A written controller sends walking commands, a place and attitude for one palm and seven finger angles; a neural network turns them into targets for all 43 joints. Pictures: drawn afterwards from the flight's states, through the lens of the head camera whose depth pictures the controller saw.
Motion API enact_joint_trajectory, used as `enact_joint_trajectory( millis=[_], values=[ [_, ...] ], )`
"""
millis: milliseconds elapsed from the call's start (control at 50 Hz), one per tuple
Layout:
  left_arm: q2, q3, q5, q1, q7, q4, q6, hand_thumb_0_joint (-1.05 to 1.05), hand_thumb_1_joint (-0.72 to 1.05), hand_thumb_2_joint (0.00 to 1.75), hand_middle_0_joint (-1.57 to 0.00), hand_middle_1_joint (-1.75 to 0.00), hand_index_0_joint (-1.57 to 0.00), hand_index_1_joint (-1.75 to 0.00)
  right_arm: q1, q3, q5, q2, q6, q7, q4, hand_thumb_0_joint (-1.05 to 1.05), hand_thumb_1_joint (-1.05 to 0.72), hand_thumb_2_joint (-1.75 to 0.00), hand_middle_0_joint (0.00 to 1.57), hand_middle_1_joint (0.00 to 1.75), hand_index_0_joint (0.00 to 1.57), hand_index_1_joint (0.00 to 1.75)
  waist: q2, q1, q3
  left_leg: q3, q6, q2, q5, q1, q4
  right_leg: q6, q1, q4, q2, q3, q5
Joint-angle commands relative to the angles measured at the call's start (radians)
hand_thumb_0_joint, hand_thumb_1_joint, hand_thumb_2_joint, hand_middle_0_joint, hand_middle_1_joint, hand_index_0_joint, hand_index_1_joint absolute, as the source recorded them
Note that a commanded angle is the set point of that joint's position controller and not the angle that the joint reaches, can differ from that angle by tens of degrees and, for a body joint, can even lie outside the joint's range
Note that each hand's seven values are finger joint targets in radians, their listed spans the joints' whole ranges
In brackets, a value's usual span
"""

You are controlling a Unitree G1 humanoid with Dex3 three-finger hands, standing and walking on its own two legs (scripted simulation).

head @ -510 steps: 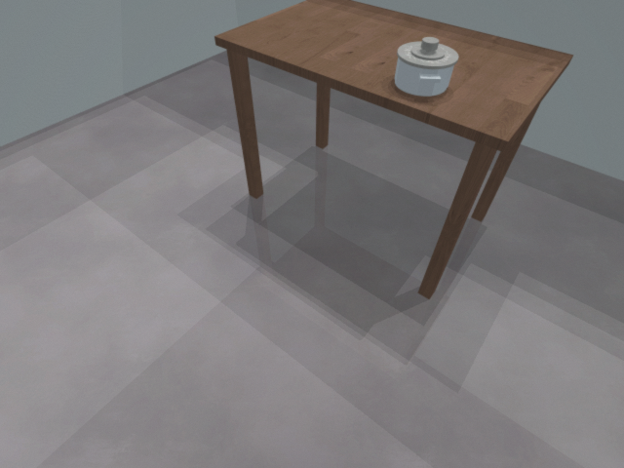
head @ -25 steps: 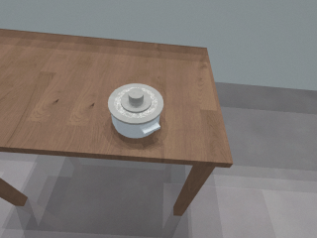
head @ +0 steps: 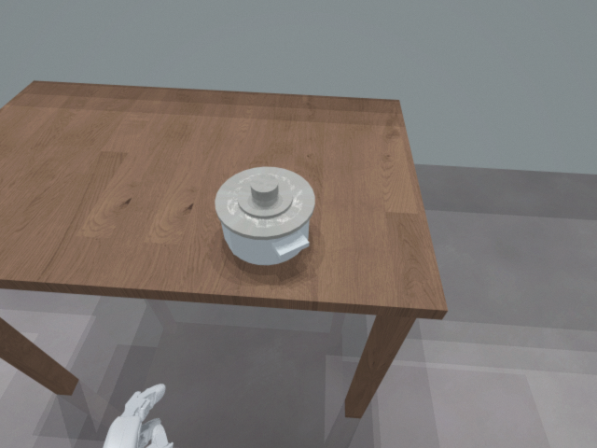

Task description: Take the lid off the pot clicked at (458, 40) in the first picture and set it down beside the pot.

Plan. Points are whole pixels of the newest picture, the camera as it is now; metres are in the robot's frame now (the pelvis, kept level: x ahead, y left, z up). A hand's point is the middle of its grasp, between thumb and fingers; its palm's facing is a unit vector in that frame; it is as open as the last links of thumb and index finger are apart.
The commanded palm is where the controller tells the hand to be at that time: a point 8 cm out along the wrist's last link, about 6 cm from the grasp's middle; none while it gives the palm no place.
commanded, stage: lift the closed hand beside the body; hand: left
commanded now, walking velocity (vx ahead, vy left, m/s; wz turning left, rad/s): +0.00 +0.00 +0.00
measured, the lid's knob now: (264, 187) +0.47 +0.10 +0.09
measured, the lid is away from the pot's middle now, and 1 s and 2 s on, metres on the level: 0.00 0.00 0.00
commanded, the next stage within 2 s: raise the hand higher, near the body in 0.48 s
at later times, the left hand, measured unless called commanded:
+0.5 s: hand out of the picture +0.10 +0.19 +0.00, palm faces +0.27 -0.92 -0.29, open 3.1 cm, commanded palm +0.05 +0.23 +0.03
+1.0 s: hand (125, 430) +0.13 +0.19 +0.06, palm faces +0.26 -0.89 -0.39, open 3.1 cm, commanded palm +0.08 +0.23 +0.09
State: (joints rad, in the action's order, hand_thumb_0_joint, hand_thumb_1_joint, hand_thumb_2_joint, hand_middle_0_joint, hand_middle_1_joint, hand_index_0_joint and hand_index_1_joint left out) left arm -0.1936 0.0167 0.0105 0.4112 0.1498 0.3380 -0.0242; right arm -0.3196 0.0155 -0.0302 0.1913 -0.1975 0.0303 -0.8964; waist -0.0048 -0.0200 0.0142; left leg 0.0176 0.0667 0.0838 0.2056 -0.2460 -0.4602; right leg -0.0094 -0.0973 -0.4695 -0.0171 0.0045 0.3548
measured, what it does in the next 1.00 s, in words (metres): stands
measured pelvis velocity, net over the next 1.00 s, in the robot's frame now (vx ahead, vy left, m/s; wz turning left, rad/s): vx -0.01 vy -0.03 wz -0.01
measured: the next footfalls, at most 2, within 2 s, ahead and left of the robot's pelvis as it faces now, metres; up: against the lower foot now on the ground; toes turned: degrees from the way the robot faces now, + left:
none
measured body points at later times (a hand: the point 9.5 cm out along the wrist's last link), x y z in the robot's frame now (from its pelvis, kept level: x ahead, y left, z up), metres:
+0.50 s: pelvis -0.04 -0.04 +0.00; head -0.05 -0.04 +0.45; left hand +0.08 +0.23 +0.01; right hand +0.17 -0.25 -0.06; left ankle +0.02 +0.07 -0.74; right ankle -0.07 -0.12 -0.74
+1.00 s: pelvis -0.01 -0.03 +0.00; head -0.02 -0.05 +0.45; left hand +0.11 +0.24 +0.08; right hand +0.19 -0.26 -0.07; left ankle +0.02 +0.07 -0.74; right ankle -0.07 -0.12 -0.74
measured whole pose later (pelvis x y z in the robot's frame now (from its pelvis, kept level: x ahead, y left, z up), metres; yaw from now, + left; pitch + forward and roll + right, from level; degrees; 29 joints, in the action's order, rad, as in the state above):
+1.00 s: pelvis -0.01 -0.03 +0.00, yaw -1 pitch -3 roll +0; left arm -0.29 -0.16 0.04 0.71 0.07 -0.30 0.07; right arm -0.19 0.00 -0.01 0.21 -0.11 0.08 -0.60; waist 0.04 -0.06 0.00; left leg 0.00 0.03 0.03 0.20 -0.20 -0.44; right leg -0.04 -0.02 -0.39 0.04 0.02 0.32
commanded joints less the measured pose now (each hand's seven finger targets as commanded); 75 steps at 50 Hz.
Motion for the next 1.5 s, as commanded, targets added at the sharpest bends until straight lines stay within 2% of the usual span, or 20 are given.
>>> enact_joint_trajectory(
  millis=[0, 60, 140, 180, 200, 300, 360, 440, 520, 640, 720, 800, 920, 980, 1040, 1180, 1300, 1440, 1460, 1480],
  values=[
    [0.024, -0.039, -0.042, 0.316, -0.026, 0.107, -0.017, 0.0, 0.9, 0.9, -0.55, -0.68, -0.55, -0.68, 0.158, -0.089, 0.015, 0.151, -0.01, -0.027, 0.236, 0.0, -0.9, -0.9, 0.2, 0.3, 0.2, 0.3, -0.187, -0.017, -0.002, -0.092, -0.075, -0.123, -0.345, 0.086, 0.044, -0.019, -0.18, 0.083, 0.027, 0.084, -0.279],
    [-0.032, -0.105, -0.021, 0.436, -0.094, -0.064, 0.031, 0.0, 0.9, 0.9, -0.68, -0.83, -0.68, -0.83, 0.245, -0.1, 0.008, 0.146, 0.046, -0.04, 0.354, 0.0, -0.9, -0.9, 0.2, 0.3, 0.2, 0.3, -0.227, -0.05, 0.045, -0.052, -0.061, -0.112, -0.211, 0.001, 0.053, -0.016, -0.179, 0.088, 0.017, 0.073, -0.222],
    [-0.222, -0.213, 0.012, 0.099, -0.083, -0.477, 0.127, 0.0, 0.9, 0.9, -0.86, -1.02, -0.86, -1.02, 0.26, -0.06, 0.008, 0.137, 0.051, -0.005, 0.466, 0.0, -0.9, -0.9, 0.2, 0.3, 0.2, 0.3, 0.055, -0.018, -0.034, -0.025, -0.052, -0.098, -0.043, 0.087, 0.068, -0.009, -0.19, 0.128, 0.007, 0.024, -0.13],
    [-0.248, -0.223, 0.01, -0.044, -0.059, -0.53, 0.141, 0.0, 0.9, 0.9, -0.95, -1.12, -0.95, -1.12, 0.236, -0.048, 0.014, 0.13, 0.054, 0.02, 0.463, 0.0, -0.9, -0.9, 0.2, 0.3, 0.2, 0.3, 0.124, 0.012, -0.022, -0.029, -0.048, -0.096, 0.027, 0.113, 0.066, -0.008, -0.229, 0.15, 0.012, 0.016, -0.086],
    [-0.195, -0.187, 0.014, -0.049, -0.056, -0.516, 0.139, 0.0, 0.9, 0.9, -0.99, -1.16, -0.99, -1.16, 0.228, -0.043, 0.018, 0.124, 0.056, 0.03, 0.468, 0.0, -0.9, -0.9, 0.2, 0.3, 0.2, 0.3, 0.131, 0.018, -0.02, -0.031, -0.046, -0.093, 0.053, 0.116, 0.068, -0.01, -0.229, 0.153, 0.015, 0.016, -0.067],
    [-0.108, -0.106, 0.03, 0.105, -0.07, -0.53, 0.142, 0.0, 0.9, 0.9, -1.21, -1.4, -1.21, -1.4, 0.216, -0.039, 0.016, 0.129, 0.051, 0.044, 0.499, 0.0, -0.9, -0.9, 0.2, 0.3, 0.2, 0.3, 0.066, 0.01, -0.057, -0.025, -0.034, -0.081, 0.07, 0.169, 0.049, -0.009, -0.22, 0.18, 0.019, 0.011, -0.024],
    [-0.178, -0.168, 0.035, 0.109, -0.065, -0.574, 0.146, 0.0, 0.9, 0.9, -1.3, -1.5, -1.3, -1.5, 0.235, -0.037, 0.024, 0.135, 0.046, 0.055, 0.496, 0.0, -0.9, -0.9, 0.2, 0.3, 0.2, 0.3, -0.004, -0.002, -0.02, -0.024, -0.026, -0.078, 0.054, 0.153, 0.049, -0.004, -0.218, 0.21, 0.012, -0.001, -0.009],
    [-0.2, -0.218, 0.041, 0.137, -0.061, -0.591, 0.153, 0.0, 0.9, 0.9, -1.3, -1.5, -1.3, -1.5, 0.252, -0.033, 0.024, 0.119, 0.047, 0.066, 0.481, 0.0, -0.9, -0.9, 0.2, 0.3, 0.2, 0.3, 0.035, -0.014, 0.046, -0.019, -0.026, -0.077, 0.035, 0.145, 0.045, -0.006, -0.22, 0.239, 0.002, -0.017, -0.001],
    [-0.218, -0.236, 0.036, 0.24, -0.068, -0.694, 0.155, 0.0, 0.9, 0.9, -1.3, -1.5, -1.3, -1.5, 0.261, -0.029, 0.029, 0.116, 0.033, 0.059, 0.484, 0.0, -0.9, -0.9, 0.2, 0.3, 0.2, 0.3, 0.103, -0.038, -0.029, -0.026, -0.027, -0.083, -0.053, 0.18, 0.061, -0.013, -0.149, 0.199, 0.003, 0.001, -0.11],
    [-0.187, -0.228, 0.03, 0.289, -0.079, -0.666, 0.149, 0.0, 0.9, 0.9, -1.3, -1.5, -1.3, -1.5, 0.272, -0.042, 0.024, 0.113, 0.034, 0.055, 0.465, 0.0, -0.9, -0.9, 0.2, 0.3, 0.2, 0.3, -0.04, -0.026, 0.009, -0.021, -0.018, -0.088, -0.094, 0.158, 0.047, 0.005, -0.157, 0.19, 0.009, 0.009, -0.18],
    [-0.259, -0.285, 0.027, 0.28, -0.069, -0.799, 0.167, 0.0, 0.9, 0.9, -1.3, -1.5, -1.3, -1.5, 0.266, -0.043, 0.025, 0.121, 0.019, 0.059, 0.466, 0.0, -0.9, -0.9, 0.2, 0.3, 0.2, 0.3, 0.052, -0.045, -0.068, -0.02, -0.018, -0.088, -0.143, 0.213, 0.046, -0.002, -0.129, 0.177, 0.003, 0.001, -0.218],
    [-0.19, -0.237, 0.027, 0.356, -0.069, -0.776, 0.15, 0.0, 0.9, 0.9, -1.3, -1.5, -1.3, -1.5, 0.258, -0.046, 0.022, 0.103, 0.016, 0.052, 0.454, 0.0, -0.9, -0.9, 0.2, 0.3, 0.2, 0.3, 0.02, -0.033, -0.034, -0.018, -0.017, -0.093, -0.181, 0.21, 0.043, 0.001, -0.132, 0.165, 0.011, 0.019, -0.27],
    [-0.262, -0.3, 0.029, 0.284, -0.062, -0.863, 0.166, 0.0, 0.9, 0.9, -1.3, -1.5, -1.3, -1.5, 0.258, -0.045, 0.021, 0.117, 0.021, 0.057, 0.464, 0.0, -0.9, -0.9, 0.2, 0.3, 0.2, 0.3, 0.03, -0.043, -0.05, -0.019, -0.019, -0.093, -0.188, 0.23, 0.049, 0.0, -0.132, 0.169, 0.008, 0.014, -0.278],
    [-0.258, -0.305, 0.027, 0.311, -0.059, -0.892, 0.163, 0.0, 0.9, 0.9, -1.3, -1.5, -1.3, -1.5, 0.258, -0.041, 0.023, 0.112, 0.022, 0.053, 0.465, 0.0, -0.9, -0.9, 0.2, 0.3, 0.2, 0.3, 0.076, -0.049, -0.06, -0.018, -0.02, -0.093, -0.237, 0.248, 0.04, -0.002, -0.122, 0.161, 0.011, 0.015, -0.322],
    [-0.206, -0.264, 0.031, 0.313, -0.064, -0.874, 0.156, 0.0, 0.9, 0.9, -1.3, -1.5, -1.3, -1.5, 0.252, -0.04, 0.022, 0.102, 0.029, 0.048, 0.472, 0.0, -0.9, -0.9, 0.2, 0.3, 0.2, 0.3, 0.03, -0.036, -0.036, -0.021, -0.021, -0.097, -0.244, 0.231, 0.043, 0.001, -0.119, 0.148, 0.012, 0.024, -0.337],
    [-0.272, -0.325, 0.036, 0.213, -0.057, -0.96, 0.165, 0.0, 0.9, 0.9, -1.3, -1.5, -1.3, -1.5, 0.259, -0.03, 0.025, 0.116, 0.04, 0.045, 0.478, 0.0, -0.9, -0.9, 0.2, 0.3, 0.2, 0.3, 0.091, -0.045, -0.062, -0.028, -0.026, -0.096, -0.24, 0.253, 0.043, -0.004, -0.116, 0.158, 0.014, 0.015, -0.324],
    [-0.233, -0.309, 0.046, 0.216, -0.059, -0.92, 0.16, 0.0, 0.9, 0.9, -1.3, -1.5, -1.3, -1.5, 0.264, -0.029, 0.022, 0.105, 0.054, 0.042, 0.481, 0.0, -0.9, -0.9, 0.2, 0.3, 0.2, 0.3, 0.023, -0.035, -0.033, -0.028, -0.027, -0.103, -0.213, 0.232, 0.049, -0.002, -0.119, 0.159, 0.012, 0.02, -0.308],
    [-0.268, -0.347, 0.054, 0.144, -0.049, -0.967, 0.178, 0.0, 0.9, 0.9, -1.3, -1.5, -1.3, -1.5, 0.265, -0.026, 0.022, 0.11, 0.048, 0.046, 0.477, 0.0, -0.9, -0.9, 0.2, 0.3, 0.2, 0.3, 0.041, -0.04, -0.052, -0.03, -0.027, -0.103, -0.191, 0.245, 0.054, -0.002, -0.111, 0.172, 0.009, 0.012, -0.279],
    [-0.494, -0.297, -0.364, 0.071, -0.025, -1.019, 0.098, 0.0, 0.87, 0.91, -1.28, -1.47, -1.28, -1.47, 0.277, -0.016, 0.042, 0.186, 0.105, 0.032, 0.49, 0.0, -0.9, -0.9, 0.2, 0.3, 0.2, 0.3, 0.094, -0.042, -0.068, 0.001, -0.016, -0.082, -0.252, 0.141, 0.01, -0.003, -0.19, 0.099, 0.032, -0.013, -0.317],
    [-0.418, -0.295, -0.369, 0.064, -0.007, -1.069, 0.043, 0.0, 0.85, 0.91, -1.27, -1.44, -1.27, -1.44, 0.304, -0.023, 0.028, 0.151, 0.137, 0.019, 0.529, 0.0, -0.9, -0.9, 0.2, 0.3, 0.2, 0.3, 0.145, -0.046, -0.066, 0.012, -0.021, -0.084, -0.278, 0.118, 0.0, -0.015, -0.176, 0.082, 0.027, 0.017, -0.339]
  ],
)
